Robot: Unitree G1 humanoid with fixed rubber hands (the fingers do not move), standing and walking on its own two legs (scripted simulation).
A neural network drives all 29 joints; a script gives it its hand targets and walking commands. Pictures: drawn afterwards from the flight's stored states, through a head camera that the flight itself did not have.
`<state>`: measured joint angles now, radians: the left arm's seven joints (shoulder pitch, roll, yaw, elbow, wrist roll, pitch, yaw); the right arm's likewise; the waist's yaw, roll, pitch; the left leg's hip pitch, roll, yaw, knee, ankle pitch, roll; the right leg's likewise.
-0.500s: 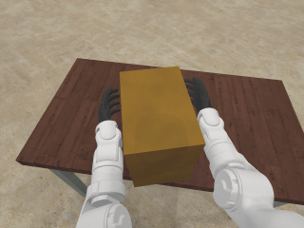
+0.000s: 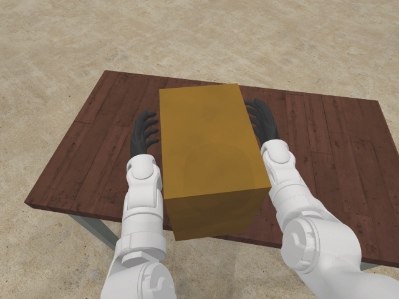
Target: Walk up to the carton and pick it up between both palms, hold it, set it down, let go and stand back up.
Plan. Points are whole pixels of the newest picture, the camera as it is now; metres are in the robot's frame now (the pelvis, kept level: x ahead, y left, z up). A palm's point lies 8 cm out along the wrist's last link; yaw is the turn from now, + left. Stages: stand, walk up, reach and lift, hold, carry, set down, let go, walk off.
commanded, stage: reach and lift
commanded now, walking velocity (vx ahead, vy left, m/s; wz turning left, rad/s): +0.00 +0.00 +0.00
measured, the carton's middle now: (205, 165) +0.39 +0.04 +0.00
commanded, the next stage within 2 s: none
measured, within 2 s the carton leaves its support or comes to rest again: leaves its support in 0.72 s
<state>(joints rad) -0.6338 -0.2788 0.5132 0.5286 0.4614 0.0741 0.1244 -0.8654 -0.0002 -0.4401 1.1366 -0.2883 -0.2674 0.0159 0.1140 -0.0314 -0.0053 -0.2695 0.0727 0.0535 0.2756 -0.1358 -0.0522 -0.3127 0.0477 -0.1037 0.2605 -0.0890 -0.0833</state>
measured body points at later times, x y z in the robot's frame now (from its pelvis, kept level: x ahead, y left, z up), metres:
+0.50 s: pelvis +0.00 +0.01 +0.00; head +0.06 +0.02 +0.45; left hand +0.38 +0.18 +0.07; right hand +0.44 -0.08 +0.07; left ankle -0.01 +0.15 -0.75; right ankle +0.02 -0.06 -0.75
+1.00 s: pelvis -0.03 +0.01 +0.00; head -0.02 +0.03 +0.45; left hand +0.37 +0.18 +0.12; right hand +0.42 -0.08 +0.13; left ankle -0.01 +0.15 -0.75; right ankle +0.02 -0.06 -0.75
